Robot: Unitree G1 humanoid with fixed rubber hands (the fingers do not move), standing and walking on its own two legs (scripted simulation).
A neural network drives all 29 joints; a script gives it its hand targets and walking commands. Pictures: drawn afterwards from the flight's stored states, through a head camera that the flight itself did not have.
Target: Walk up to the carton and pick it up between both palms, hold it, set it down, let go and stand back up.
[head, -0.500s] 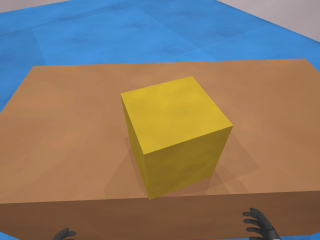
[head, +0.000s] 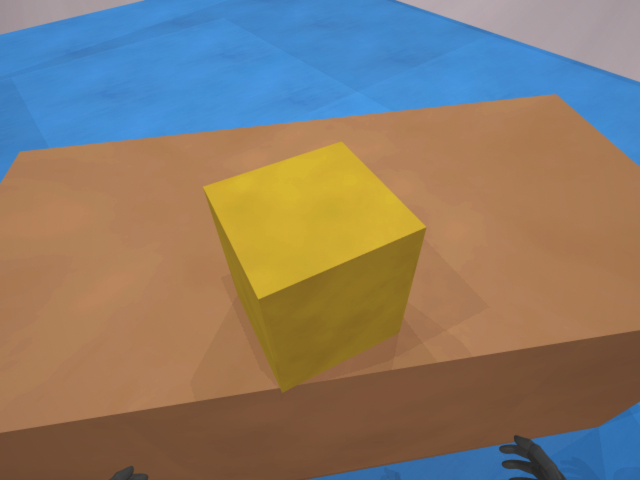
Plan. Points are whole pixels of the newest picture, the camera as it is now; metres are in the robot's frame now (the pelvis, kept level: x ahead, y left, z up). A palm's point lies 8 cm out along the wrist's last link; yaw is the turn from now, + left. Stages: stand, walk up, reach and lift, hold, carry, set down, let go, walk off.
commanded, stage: walk up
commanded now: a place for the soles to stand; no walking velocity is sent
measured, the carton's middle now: (311, 267) +0.42 +0.02 +0.02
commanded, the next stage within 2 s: reach and lift in 0.94 s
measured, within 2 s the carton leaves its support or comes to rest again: neither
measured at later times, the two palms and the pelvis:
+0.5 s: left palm out of the picture +0.13 +0.26 -0.06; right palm out of the picture +0.10 -0.29 -0.09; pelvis -0.01 +0.00 +0.00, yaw -3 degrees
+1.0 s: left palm out of the picture +0.12 +0.27 -0.08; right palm out of the picture +0.07 -0.30 -0.09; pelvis -0.02 +0.00 -0.01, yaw -1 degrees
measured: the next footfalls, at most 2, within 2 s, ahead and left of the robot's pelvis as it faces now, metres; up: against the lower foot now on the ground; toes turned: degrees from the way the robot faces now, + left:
none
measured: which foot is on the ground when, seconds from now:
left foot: down 0.00-1.00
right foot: down 0.00-1.00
